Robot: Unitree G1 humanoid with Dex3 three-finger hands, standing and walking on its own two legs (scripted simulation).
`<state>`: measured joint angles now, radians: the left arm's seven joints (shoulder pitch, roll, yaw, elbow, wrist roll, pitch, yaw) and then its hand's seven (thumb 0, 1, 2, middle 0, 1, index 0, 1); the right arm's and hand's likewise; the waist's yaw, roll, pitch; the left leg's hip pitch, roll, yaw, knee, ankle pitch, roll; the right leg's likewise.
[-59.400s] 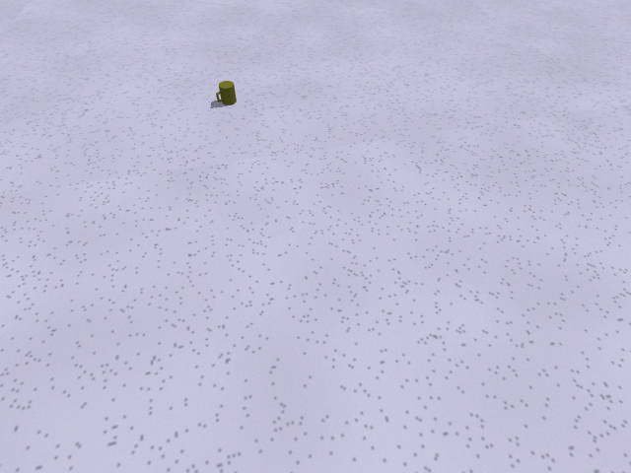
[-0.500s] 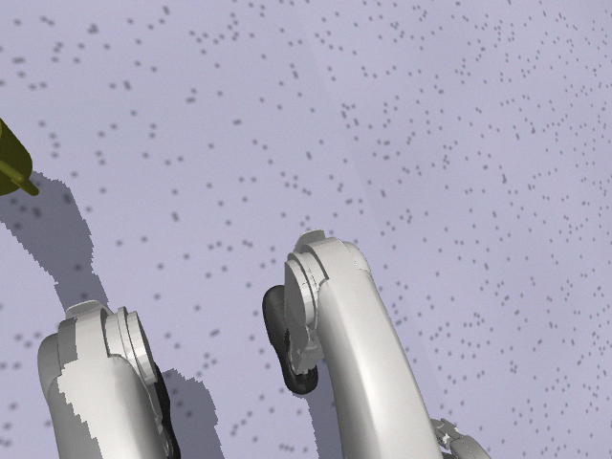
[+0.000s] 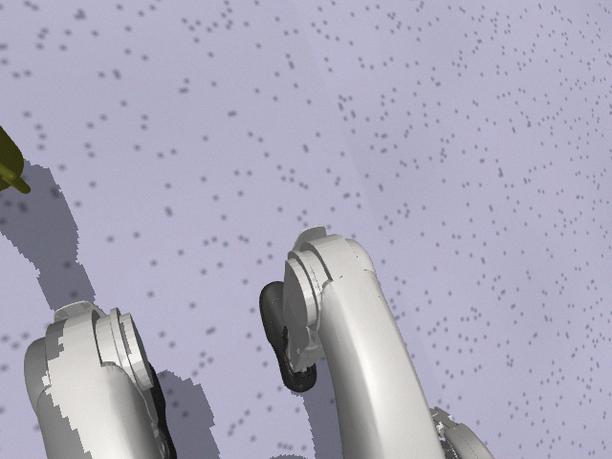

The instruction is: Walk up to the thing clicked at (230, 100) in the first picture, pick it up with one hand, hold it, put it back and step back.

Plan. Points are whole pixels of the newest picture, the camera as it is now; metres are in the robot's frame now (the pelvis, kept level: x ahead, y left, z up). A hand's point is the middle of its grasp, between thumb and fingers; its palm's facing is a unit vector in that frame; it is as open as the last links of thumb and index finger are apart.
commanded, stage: crouch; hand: left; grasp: from above
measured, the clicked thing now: out of the picture +0.52 +0.25 -0.25
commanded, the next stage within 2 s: none
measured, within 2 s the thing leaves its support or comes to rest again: neither
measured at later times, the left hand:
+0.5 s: hand out of the picture +0.53 +0.27 -0.19, palm faces -0.49 -0.08 -0.87, open 11.0 cm
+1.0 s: hand out of the picture +0.54 +0.27 -0.18, palm faces -0.47 -0.07 -0.88, open 11.0 cm
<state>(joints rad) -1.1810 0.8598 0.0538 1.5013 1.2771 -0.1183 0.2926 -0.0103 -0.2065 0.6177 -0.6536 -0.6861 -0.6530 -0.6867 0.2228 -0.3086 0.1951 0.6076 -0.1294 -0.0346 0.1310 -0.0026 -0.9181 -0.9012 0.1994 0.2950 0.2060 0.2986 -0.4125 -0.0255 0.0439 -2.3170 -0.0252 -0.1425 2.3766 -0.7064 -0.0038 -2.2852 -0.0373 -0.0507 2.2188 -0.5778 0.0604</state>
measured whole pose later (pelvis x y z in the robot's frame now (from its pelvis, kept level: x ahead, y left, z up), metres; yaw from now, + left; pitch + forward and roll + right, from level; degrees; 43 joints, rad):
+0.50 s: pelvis +0.00 +0.00 +0.00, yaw +0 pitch +37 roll -11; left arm -1.20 0.90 0.04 1.47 1.26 -0.11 0.24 -0.01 -0.18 0.60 -0.64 -0.68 -0.64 -0.68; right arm 0.22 -0.32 0.21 0.59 -0.12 -0.01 0.13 0.00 -0.92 -0.90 0.20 0.30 0.21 0.30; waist -0.41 -0.03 0.05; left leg -2.32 -0.03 -0.14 2.38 -0.71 0.00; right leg -2.28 -0.04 -0.05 2.22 -0.58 0.06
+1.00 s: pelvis +0.00 +0.00 +0.00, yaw +0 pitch +36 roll -10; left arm -1.20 0.90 0.04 1.46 1.26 -0.11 0.23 -0.01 -0.19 0.60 -0.65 -0.67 -0.65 -0.67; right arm 0.22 -0.32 0.22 0.57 -0.12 0.01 0.12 0.00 -0.91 -0.90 0.20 0.30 0.21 0.30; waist -0.42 -0.03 0.04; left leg -2.32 -0.03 -0.14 2.38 -0.69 0.01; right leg -2.28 -0.04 -0.05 2.21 -0.56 0.06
